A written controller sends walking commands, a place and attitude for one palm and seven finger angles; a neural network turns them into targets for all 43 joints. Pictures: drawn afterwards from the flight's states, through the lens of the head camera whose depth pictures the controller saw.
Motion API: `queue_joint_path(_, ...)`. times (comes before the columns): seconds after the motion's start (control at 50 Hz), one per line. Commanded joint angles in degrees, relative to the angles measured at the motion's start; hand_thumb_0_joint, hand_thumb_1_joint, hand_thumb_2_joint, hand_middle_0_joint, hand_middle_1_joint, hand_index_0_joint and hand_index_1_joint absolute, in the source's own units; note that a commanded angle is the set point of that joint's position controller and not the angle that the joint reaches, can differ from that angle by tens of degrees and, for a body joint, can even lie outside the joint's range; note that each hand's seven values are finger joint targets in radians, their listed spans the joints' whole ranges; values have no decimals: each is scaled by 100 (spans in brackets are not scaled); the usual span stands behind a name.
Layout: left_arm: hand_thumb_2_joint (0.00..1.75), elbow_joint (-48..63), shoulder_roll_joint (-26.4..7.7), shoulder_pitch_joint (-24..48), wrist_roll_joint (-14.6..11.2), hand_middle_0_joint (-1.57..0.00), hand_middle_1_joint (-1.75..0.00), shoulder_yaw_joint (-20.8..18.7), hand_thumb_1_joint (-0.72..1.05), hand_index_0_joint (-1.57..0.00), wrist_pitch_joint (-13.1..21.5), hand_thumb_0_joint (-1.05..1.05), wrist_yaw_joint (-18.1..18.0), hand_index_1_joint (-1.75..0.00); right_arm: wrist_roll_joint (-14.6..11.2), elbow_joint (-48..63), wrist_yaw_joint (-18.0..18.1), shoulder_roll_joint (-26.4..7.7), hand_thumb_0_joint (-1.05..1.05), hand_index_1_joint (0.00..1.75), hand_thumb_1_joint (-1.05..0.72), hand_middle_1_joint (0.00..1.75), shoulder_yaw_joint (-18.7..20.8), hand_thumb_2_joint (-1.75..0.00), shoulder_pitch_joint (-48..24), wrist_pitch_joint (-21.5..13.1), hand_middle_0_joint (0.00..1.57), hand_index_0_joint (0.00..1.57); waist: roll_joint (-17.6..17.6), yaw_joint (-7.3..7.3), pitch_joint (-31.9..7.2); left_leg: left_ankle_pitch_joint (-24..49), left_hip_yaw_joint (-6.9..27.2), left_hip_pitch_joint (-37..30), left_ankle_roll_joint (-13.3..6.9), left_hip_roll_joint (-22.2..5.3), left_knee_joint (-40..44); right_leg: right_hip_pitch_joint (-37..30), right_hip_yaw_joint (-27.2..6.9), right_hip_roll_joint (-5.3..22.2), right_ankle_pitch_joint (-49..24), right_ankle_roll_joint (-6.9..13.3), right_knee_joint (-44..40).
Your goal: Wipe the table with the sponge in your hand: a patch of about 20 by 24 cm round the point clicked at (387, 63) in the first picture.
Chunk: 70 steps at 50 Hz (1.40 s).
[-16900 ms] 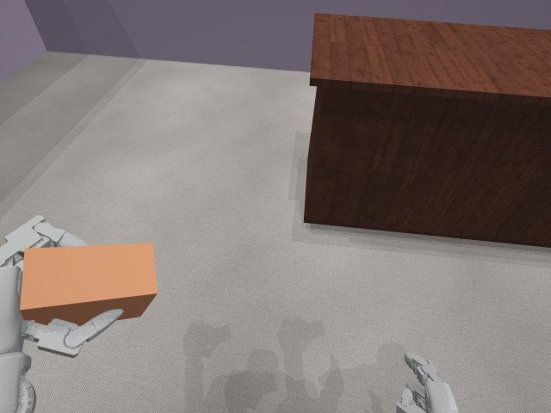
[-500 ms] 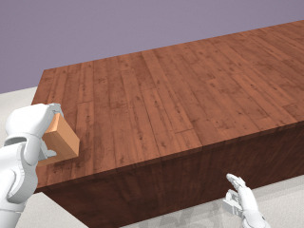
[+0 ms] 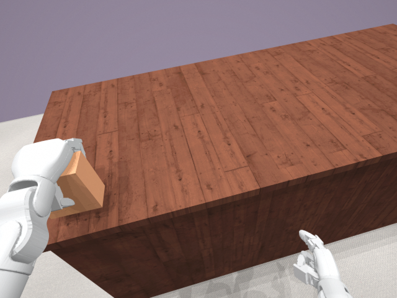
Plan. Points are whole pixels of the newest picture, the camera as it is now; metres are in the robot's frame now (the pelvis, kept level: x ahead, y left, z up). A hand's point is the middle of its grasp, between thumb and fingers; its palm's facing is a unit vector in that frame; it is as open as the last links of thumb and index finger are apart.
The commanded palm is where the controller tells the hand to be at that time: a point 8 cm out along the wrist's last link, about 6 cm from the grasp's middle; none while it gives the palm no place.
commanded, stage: lower the sponge onto the table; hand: left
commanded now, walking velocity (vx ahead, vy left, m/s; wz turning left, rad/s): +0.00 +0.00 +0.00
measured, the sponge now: (70, 191) +0.26 +0.31 +0.10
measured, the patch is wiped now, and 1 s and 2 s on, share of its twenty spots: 0.00 0.00 0.05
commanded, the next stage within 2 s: wipe forward along the first lane in 1.02 s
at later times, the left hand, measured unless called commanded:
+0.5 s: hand (61, 186) +0.25 +0.31 +0.12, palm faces +0.03 -0.05 -1.00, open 9.6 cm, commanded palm +0.22 +0.31 +0.19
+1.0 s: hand (57, 200) +0.23 +0.32 +0.11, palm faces +0.02 -0.06 -1.00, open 9.6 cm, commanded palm +0.21 +0.31 +0.17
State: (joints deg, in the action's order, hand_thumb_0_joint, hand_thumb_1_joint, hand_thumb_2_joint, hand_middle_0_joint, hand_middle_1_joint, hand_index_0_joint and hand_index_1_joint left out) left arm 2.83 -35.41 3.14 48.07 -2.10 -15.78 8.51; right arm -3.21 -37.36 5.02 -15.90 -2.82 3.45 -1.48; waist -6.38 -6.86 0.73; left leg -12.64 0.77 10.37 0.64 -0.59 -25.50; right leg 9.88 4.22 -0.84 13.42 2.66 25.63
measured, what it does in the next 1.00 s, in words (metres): stands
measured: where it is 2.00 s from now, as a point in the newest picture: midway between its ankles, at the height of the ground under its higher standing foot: outside the picture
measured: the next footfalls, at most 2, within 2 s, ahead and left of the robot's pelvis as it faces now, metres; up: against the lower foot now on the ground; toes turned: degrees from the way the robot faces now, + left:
none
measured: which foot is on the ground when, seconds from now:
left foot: down 0.00-1.00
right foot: down 0.00-1.00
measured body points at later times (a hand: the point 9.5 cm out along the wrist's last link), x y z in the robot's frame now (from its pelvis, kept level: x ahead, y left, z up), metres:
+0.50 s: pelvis +0.01 +0.01 +0.00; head +0.00 -0.04 +0.45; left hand +0.25 +0.31 +0.18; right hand +0.25 -0.19 -0.08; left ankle +0.01 +0.13 -0.74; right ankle +0.01 -0.09 -0.74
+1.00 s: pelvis +0.00 +0.01 +0.00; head -0.01 -0.03 +0.45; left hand +0.23 +0.32 +0.16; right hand +0.24 -0.20 -0.08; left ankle +0.01 +0.13 -0.74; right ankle +0.01 -0.09 -0.74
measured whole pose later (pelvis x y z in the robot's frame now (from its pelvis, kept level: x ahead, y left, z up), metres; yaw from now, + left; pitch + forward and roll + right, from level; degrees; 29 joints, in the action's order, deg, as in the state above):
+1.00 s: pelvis +0.00 +0.01 +0.00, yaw +0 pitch -2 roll +0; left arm 6.4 -31.8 -7.0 49.5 -2.3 -15.4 2.3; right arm -2.8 -37.4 3.9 -15.0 -2.0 4.6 -0.6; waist -5.9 -7.3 -0.5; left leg -13.2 0.5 10.6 0.0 -0.3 -26.2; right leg 9.8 3.8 -0.6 13.4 2.0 25.5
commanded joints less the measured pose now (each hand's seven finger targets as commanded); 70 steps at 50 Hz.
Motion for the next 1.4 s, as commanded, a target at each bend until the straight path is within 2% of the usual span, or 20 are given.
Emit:
queue_joint_path(0.0, 130, 992, -1690, 1656, 175, -120, -160, -1124, 10, -120, -1, 0, -483, -160, 44, 980, -1, -490, 0, 30, -90, 30, 174, -90, -1084, -319, 20, 20, 127, -58, -1312, 1186, 19, -306, -241, 242, 164, -410, -438, 121, -803, 114, -476)
queue_joint_path(0.14, 130, 908, -1367, 1270, 181, -120, -160, -835, 10, -120, -235, 0, -493, -160, 16, 957, -47, -526, 0, 30, -90, 30, 213, -90, -1090, -240, 20, 20, 307, -15, -1172, 1097, 33, -271, -252, 233, 226, -323, -373, 88, -745, 62, -496)
queue_joint_path(0.26, 130, 1381, -1280, 1280, 252, -120, -160, -710, 10, -120, -56, 0, -445, -160, 15, 1016, -59, -455, 0, 30, -90, 30, 202, -90, -1093, -270, 20, 20, 117, -4, -1369, 1302, 68, -452, -278, 243, 211, -386, -325, 74, -909, 62, -458)
queue_joint_path(0.36, 130, 1332, -1461, 896, 274, -120, -160, -1063, 10, -120, -60, 0, -599, -160, 44, 970, -102, -488, 0, 30, -90, 30, 227, -90, -1017, -226, 20, 20, 320, -80, -1352, 1443, 65, -387, -258, 215, 210, -467, -342, 53, -1078, 78, -425)
queue_joint_path(0.38, 130, 1579, -1586, 904, 243, -120, -160, -1203, 10, -120, -90, 0, -636, -160, 13, 1091, -105, -454, 0, 30, -90, 30, 162, -90, -1292, -278, 20, 20, 105, -157, -1337, 1439, 104, -396, -250, 224, 210, -520, -553, 30, -1058, 161, -403)
queue_joint_path(0.44, 130, 1259, -1314, 552, 209, -120, -160, -1038, 10, -120, -208, 0, -669, -160, 50, 983, -125, -511, 0, 30, -90, 30, 229, -90, -1033, -179, 20, 20, 333, -86, -1238, 1512, 24, -307, -247, 211, 175, -460, -307, 43, -1180, 74, -410)
queue_joint_path(0.48, 130, 1391, -1403, 835, 211, -120, -160, -1044, 10, -120, -240, 0, -652, -160, -22, 1052, -112, -456, 0, 30, -90, 30, 158, -90, -1300, -211, 20, 20, 168, -50, -1051, 1301, 59, -327, -250, 215, 188, -304, -522, 9, -928, 124, -464)
queue_joint_path(0.5, 130, 1278, -1255, 830, 214, -120, -160, -880, 10, -120, -253, 0, -636, -160, 30, 1020, -94, -497, 0, 30, -90, 30, 187, -90, -1104, -195, 20, 20, 131, -28, -1158, 1293, 18, -286, -261, 232, 178, -363, -346, 52, -924, 98, -454)
queue_joint_path(0.6, 130, 1453, -1314, 770, 249, -120, -160, -879, 10, -120, -31, 0, -567, -160, 57, 1058, -31, -478, 0, 30, -90, 30, 217, -90, -998, -265, 20, 20, 189, -12, -1361, 1366, 45, -447, -303, 234, 89, -396, -375, 55, -1041, 102, -429)
queue_joint_path(0.68, 130, 1778, -1405, 589, 228, -120, -160, -1060, 10, -120, 185, 0, -628, -160, 20, 1101, -56, -426, 0, 30, -90, 30, 183, -90, -1174, -294, 20, 20, -21, -50, -1207, 1367, 116, -490, -286, 231, 133, -338, -510, -12, -959, 142, -472)
queue_joint_path(0.74, 130, 1165, -1306, 477, 234, -120, -160, -1072, 10, -120, 167, 0, -753, -160, 68, 926, -42, -520, 0, 30, -90, 30, 276, -90, -870, -226, 20, 20, 262, -1, -965, 1207, 65, -291, -263, 211, 170, -195, -307, -12, -766, 84, -532)
queue_joint_path(0.8, 130, 1542, -1164, 594, 254, -120, -160, -946, 10, -120, 173, 0, -867, -160, 69, 1050, -49, -446, 0, 30, -90, 30, 267, -90, -990, -291, 20, 20, -22, -70, -1300, 1293, 40, -395, -265, 231, 140, -336, -336, 25, -820, 125, -450)
queue_joint_path(0.94, 130, 1237, -1055, 85, 233, -120, -160, -900, 10, -120, 30, 0, -852, -160, 59, 959, -99, -525, 0, 30, -90, 30, 321, -90, -924, -217, 20, 20, 338, -24, -990, 1090, 64, -199, -270, 200, 179, -194, -293, -19, -687, 67, -472)
queue_joint_path(0.98, 130, 1458, -1115, 361, 248, -120, -160, -879, 10, -120, 57, 0, -842, -160, -4, 1058, -86, -462, 0, 30, -90, 30, 244, -90, -1171, -252, 20, 20, 118, -19, -940, 939, 86, -236, -272, 218, 221, -166, -445, -41, -472, 105, -502)
queue_joint_path(1.04, 130, 955, -825, 408, 276, -120, -160, -606, 10, -120, 54, 0, -830, -160, 28, 932, -53, -511, 0, 30, -90, 30, 310, -90, -930, -228, 20, 20, 368, 45, -857, 736, 64, -144, -273, 221, 240, -35, -287, -29, -299, 53, -543)
queue_joint_path(1.08, 130, 1040, -1111, 429, 304, -120, -160, -837, 10, -120, 87, 0, -846, -160, -10, 995, -40, -496, 0, 30, -90, 30, 270, -90, -1106, -257, 20, 20, 323, -27, -929, 680, 88, -196, -280, 237, 237, -96, -474, -51, -202, 102, -550)
queue_joint_path(1.12, 130, 835, -875, 684, 320, -120, -160, -607, 10, -120, 118, 0, -848, -160, -5, 906, -26, -488, 0, 30, -90, 30, 284, -90, -951, -258, 20, 20, 342, 93, -933, 698, 40, -149, -267, 242, 215, -10, -309, -28, -231, 52, -537)
queue_joint_path(1.18, 130, 511, -1133, 1088, 345, -120, -160, -746, 10, -120, 146, 0, -849, -160, -42, 887, 29, -529, 0, 30, -90, 30, 264, -90, -1040, -272, 20, 20, 363, 97, -804, 457, 41, -117, -282, 254, 242, 88, -454, -51, -20, 82, -599)
queue_joint_path(1.32, 130, -560, -908, 1647, 399, -120, -160, -378, 10, -120, 244, 0, -717, -160, -65, 737, 95, -592, 0, 30, -90, 30, 321, -90, -731, -260, 20, 20, 553, 228, -946, 340, -17, 44, -293, 310, 164, 147, -337, -3, -3, 18, -583)
queue_joint_path(1.38, 130, -894, -1278, 1841, 443, -120, -160, -626, 10, -120, 332, 0, -654, -160, -91, 736, 97, -650, 0, 30, -90, 30, 334, -90, -712, -217, 20, 20, 552, 214, -947, 317, -25, 144, -309, 316, 104, 129, -478, -13, -52, 35, -574)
